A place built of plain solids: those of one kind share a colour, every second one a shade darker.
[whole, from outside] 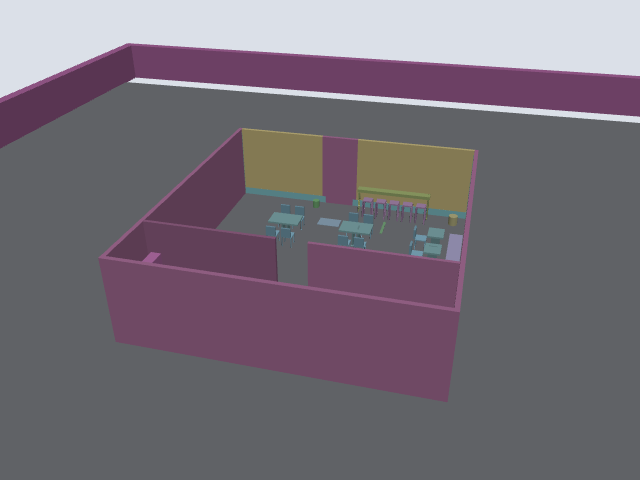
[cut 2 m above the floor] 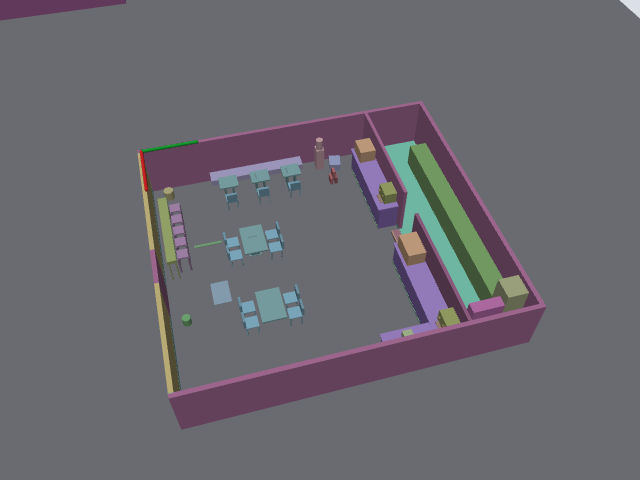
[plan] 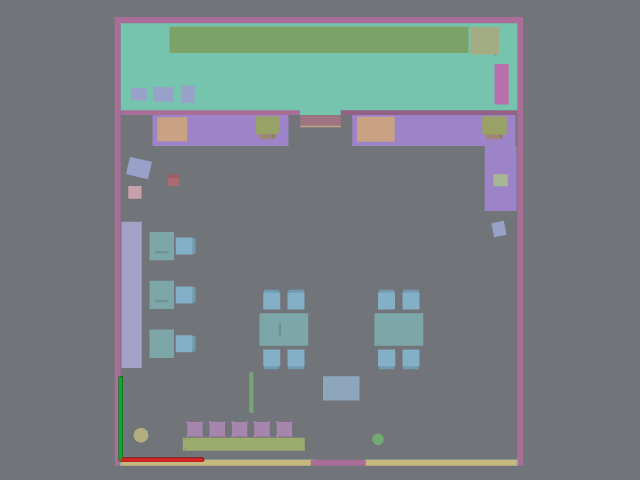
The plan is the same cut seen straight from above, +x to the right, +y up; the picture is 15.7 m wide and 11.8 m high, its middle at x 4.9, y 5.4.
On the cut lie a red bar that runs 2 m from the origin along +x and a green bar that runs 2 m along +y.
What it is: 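A small cafe of the 2010s to 2020s; 9.8 x 10.7 m, ceiling 3.0 m, a street door 0.95 x 2.1 m in the glazed front; tables 0.75 m, chairs 0.45 m, bar tops 1.06 m, a counter 1.0 m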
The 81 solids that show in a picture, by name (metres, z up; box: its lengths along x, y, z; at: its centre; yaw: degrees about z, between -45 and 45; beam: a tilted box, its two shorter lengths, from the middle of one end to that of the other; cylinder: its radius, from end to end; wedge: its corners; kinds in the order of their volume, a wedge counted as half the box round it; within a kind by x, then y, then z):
{
 "street_hedge_1": {"box": [0.6, 16.6, 2.25], "at": [-14.7, -8.3, 1.07]},
 "street_hedge_2": {"box": [39.75, 0.6, 2.25], "at": [4.88, -16.3, 1.07]},
 "street_hedge_3": {"box": [0.6, 16.6, 2.25], "at": [24.45, -8.3, 1.07]},
 "wall_1": {"box": [0.15, 11.03, 3.07], "at": [-0.07, 5.37, 1.49]},
 "wall_2": {"box": [4.41, 0.12, 3.07], "at": [2.21, 8.53, 1.49]},
 "wall_3": {"box": [10.05, 0.15, 3.07], "at": [4.88, 10.8, 1.49]},
 "wall_4": {"box": [1.5, 0.15, 3.07], "at": [5.42, -0.07, 1.49]},
 "wall_5": {"box": [4.34, 0.12, 3.07], "at": [7.58, 8.53, 1.49]},
 "wall_6": {"box": [0.15, 11.03, 3.07], "at": [9.82, 5.37, 1.49]},
 "counter_1": {"box": [3.31, 0.7, 1.05], "at": [2.46, 8.12, 0.47]},
 "counter_2": {"box": [3.98, 0.7, 1.05], "at": [7.7, 8.12, 0.47]},
 "back_worktop_1": {"box": [7.35, 0.65, 0.95], "at": [4.88, 10.32, 0.55]},
 "window_wall_1": {"box": [4.83, 0.15, 3.07], "at": [2.41, -0.07, 1.49]},
 "window_wall_2": {"box": [3.73, 0.15, 3.07], "at": [7.89, -0.07, 1.49]},
 "zone_back_1": {"box": [9.75, 2.26, 0.17], "at": [4.88, 9.6, 0.04]},
 "back_fridge_1": {"box": [0.7, 0.68, 1.9], "at": [8.95, 10.3, 1.02]},
 "shelf_1": {"box": [0.35, 1.0, 1.95], "at": [9.37, 9.23, 1.04]},
 "display_1": {"box": [0.74, 0.59, 0.5], "at": [1.27, 8.12, 1.29]},
 "display_2": {"box": [0.93, 0.62, 0.52], "at": [6.28, 8.12, 1.3]},
 "bench_upholstered_1": {"box": [0.5, 3.6, 0.25], "at": [0.27, 4.05, 0.33]},
 "counter_top_1": {"box": [3.35, 0.78, 0.04], "at": [2.46, 8.1, 1.02]},
 "counter_top_2": {"box": [4.02, 0.78, 0.04], "at": [7.7, 8.1, 1.02]},
 "counter_top_3": {"box": [0.78, 1.6, 0.04], "at": [9.34, 6.91, 1.02]},
 "box_cardboard_1": {"box": [0.56, 0.44, 0.34], "at": [0.45, 7.17, 0.12], "yaw": -13.0},
 "box_cardboard_2": {"box": [0.39, 0.31, 0.43], "at": [0.45, 8.98, 0.28], "yaw": -5.1},
 "box_cardboard_3": {"box": [0.49, 0.37, 0.28], "at": [1.05, 8.98, 0.21], "yaw": -1.3},
 "box_cardboard_4": {"box": [0.33, 0.42, 0.31], "at": [1.65, 8.98, 0.22], "yaw": -2.7},
 "box_cardboard_5": {"box": [0.32, 0.36, 0.33], "at": [9.3, 5.67, 0.11], "yaw": 11.2},
 "meeting_table_1": {"box": [0.6, 0.7, 0.07], "at": [1.01, 2.85, 0.71]},
 "meeting_table_2": {"box": [0.32, 0.06, 0.8], "at": [1.01, 3.0, 0.35]},
 "meeting_table_3": {"box": [0.6, 0.7, 0.07], "at": [1.01, 4.05, 0.71]},
 "meeting_table_4": {"box": [0.6, 0.7, 0.07], "at": [1.01, 5.25, 0.71]},
 "meeting_table_5": {"box": [1.2, 0.8, 0.07], "at": [4.01, 3.2, 0.71]},
 "meeting_table_6": {"box": [1.2, 0.8, 0.07], "at": [6.84, 3.2, 0.71]},
 "coffee_machine_1": {"box": [0.6, 0.45, 0.45], "at": [3.61, 8.22, 1.26]},
 "coffee_machine_2": {"box": [0.6, 0.45, 0.45], "at": [9.19, 8.22, 1.26]},
 "side_chair_1": {"box": [0.42, 0.42, 0.04], "at": [1.56, 2.85, 0.43]},
 "side_chair_2": {"box": [0.42, 0.42, 0.04], "at": [1.56, 4.05, 0.43]},
 "side_chair_3": {"box": [0.42, 0.42, 0.04], "at": [1.56, 5.25, 0.43]},
 "side_chair_4": {"box": [0.08, 0.38, 0.38], "at": [1.8, 2.85, 0.65]},
 "side_chair_5": {"box": [0.08, 0.38, 0.38], "at": [1.8, 4.05, 0.65]},
 "side_chair_6": {"box": [0.08, 0.38, 0.38], "at": [1.8, 5.25, 0.65]},
 "side_chair_7": {"box": [0.38, 0.08, 0.38], "at": [3.71, 2.26, 0.65]},
 "side_chair_8": {"box": [0.42, 0.42, 0.04], "at": [3.71, 2.5, 0.43]},
 "side_chair_9": {"box": [0.42, 0.42, 0.04], "at": [3.71, 3.9, 0.43]},
 "side_chair_10": {"box": [0.38, 0.08, 0.38], "at": [3.71, 4.14, 0.65]},
 "side_chair_11": {"box": [0.38, 0.08, 0.38], "at": [4.31, 2.26, 0.65]},
 "side_chair_12": {"box": [0.42, 0.42, 0.04], "at": [4.31, 2.5, 0.43]},
 "side_chair_13": {"box": [0.42, 0.42, 0.04], "at": [4.31, 3.9, 0.43]},
 "side_chair_14": {"box": [0.38, 0.08, 0.38], "at": [4.31, 4.14, 0.65]},
 "side_chair_15": {"box": [0.38, 0.08, 0.38], "at": [6.54, 2.26, 0.65]},
 "side_chair_16": {"box": [0.42, 0.42, 0.04], "at": [6.54, 2.5, 0.43]},
 "side_chair_17": {"box": [0.42, 0.42, 0.04], "at": [6.54, 3.9, 0.43]},
 "side_chair_18": {"box": [0.38, 0.08, 0.38], "at": [6.54, 4.14, 0.65]},
 "side_chair_19": {"box": [0.38, 0.08, 0.38], "at": [7.14, 2.26, 0.65]},
 "side_chair_20": {"box": [0.42, 0.42, 0.04], "at": [7.14, 2.5, 0.43]},
 "side_chair_21": {"box": [0.42, 0.42, 0.04], "at": [7.14, 3.9, 0.43]},
 "side_chair_22": {"box": [0.38, 0.08, 0.38], "at": [7.14, 4.14, 0.65]},
 "stallriser_1": {"box": [4.83, 0.05, 0.35], "at": [2.41, -0.02, 0.12]},
 "stallriser_2": {"box": [3.73, 0.05, 0.35], "at": [7.89, -0.02, 0.12]},
 "water_cooler_1": {"box": [0.33, 0.31, 1.03], "at": [0.35, 6.57, 0.47]},
 "water_cooler_2": {"cylinder": 0.14, "from": [0.35, 6.57, 0.98], "to": [0.35, 6.57, 1.4]},
 "console_table_1": {"box": [3.0, 0.32, 0.13], "at": [3.02, 0.38, 0.99]},
 "back_step_1": {"box": [1.0, 0.3, 0.17], "at": [4.91, 8.32, 0.04]},
 "bar_stool_1": {"box": [0.38, 0.36, 0.06], "at": [1.82, 0.75, 0.73]},
 "bar_stool_2": {"box": [0.38, 0.36, 0.06], "at": [2.38, 0.75, 0.73]},
 "bar_stool_3": {"box": [0.38, 0.36, 0.06], "at": [2.92, 0.75, 0.73]},
 "bar_stool_4": {"box": [0.38, 0.36, 0.06], "at": [3.48, 0.75, 0.73]},
 "bar_stool_5": {"box": [0.38, 0.36, 0.06], "at": [4.03, 0.75, 0.73]},
 "plant_pot_1": {"cylinder": 0.18, "from": [0.5, 0.6, 0.0], "to": [0.5, 0.6, 0.38]},
 "door_mat_1": {"box": [0.9, 0.6, 0.07], "at": [5.42, 1.75, -0.02]},
 "till_1": {"box": [0.35, 0.3, 0.25], "at": [9.34, 6.87, 1.17]},
 "wet_floor_sign_1": {"box": [0.3, 0.1, 0.36], "at": [1.3, 6.78, 0.13]},
 "wet_floor_sign_2": {"box": [0.26, 0.11, 0.31], "at": [1.3, 6.87, 0.47]},
 "bin_waste_1": {"cylinder": 0.14, "from": [6.33, 0.5, 0.0], "to": [6.33, 0.5, 0.31]},
 "counter_kick_1": {"box": [3.31, 0.012, 0.15], "at": [2.46, 7.76, 0.03]},
 "counter_kick_2": {"box": [3.98, 0.012, 0.15], "at": [7.7, 7.76, 0.03]},
 "cable_protector_1": {"box": [0.1, 1.0, 0.07], "at": [3.21, 1.65, -0.01]},
 "coffee_machine_drip_1": {"box": [0.4, 0.12, 0.03], "at": [3.61, 7.93, 1.05]},
 "coffee_machine_drip_2": {"box": [0.4, 0.12, 0.03], "at": [9.19, 7.93, 1.05]},
 "back_nose_1": {"box": [1.0, 0.04, 0.05], "at": [4.91, 8.19, 0.1]}
}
